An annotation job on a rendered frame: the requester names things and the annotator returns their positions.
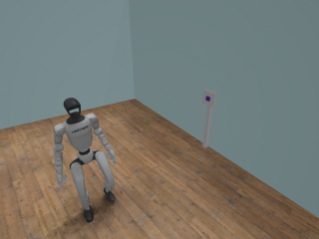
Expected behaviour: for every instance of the left robot forearm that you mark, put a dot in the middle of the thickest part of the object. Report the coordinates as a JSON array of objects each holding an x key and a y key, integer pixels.
[{"x": 104, "y": 141}]

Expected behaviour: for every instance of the robot left hand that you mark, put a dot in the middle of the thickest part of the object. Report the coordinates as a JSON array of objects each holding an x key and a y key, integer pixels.
[{"x": 113, "y": 155}]

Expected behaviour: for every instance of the robot right upper arm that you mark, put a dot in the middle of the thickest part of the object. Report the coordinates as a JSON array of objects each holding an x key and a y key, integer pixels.
[{"x": 59, "y": 130}]

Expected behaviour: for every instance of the robot left upper arm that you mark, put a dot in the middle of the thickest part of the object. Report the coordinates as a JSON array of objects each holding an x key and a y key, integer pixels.
[{"x": 95, "y": 123}]

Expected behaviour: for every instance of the robot right hand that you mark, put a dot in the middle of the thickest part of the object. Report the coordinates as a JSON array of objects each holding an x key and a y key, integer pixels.
[{"x": 59, "y": 177}]

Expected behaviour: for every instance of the right robot forearm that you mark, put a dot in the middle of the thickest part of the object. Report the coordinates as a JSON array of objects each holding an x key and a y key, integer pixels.
[{"x": 58, "y": 160}]

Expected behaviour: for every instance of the panel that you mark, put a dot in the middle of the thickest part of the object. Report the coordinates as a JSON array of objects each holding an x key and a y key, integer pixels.
[{"x": 210, "y": 105}]

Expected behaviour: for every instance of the right robot shin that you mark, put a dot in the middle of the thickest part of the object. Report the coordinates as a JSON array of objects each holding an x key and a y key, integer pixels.
[{"x": 85, "y": 203}]

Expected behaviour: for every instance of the humanoid robot head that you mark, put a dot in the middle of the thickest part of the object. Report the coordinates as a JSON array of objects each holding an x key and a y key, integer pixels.
[{"x": 71, "y": 104}]

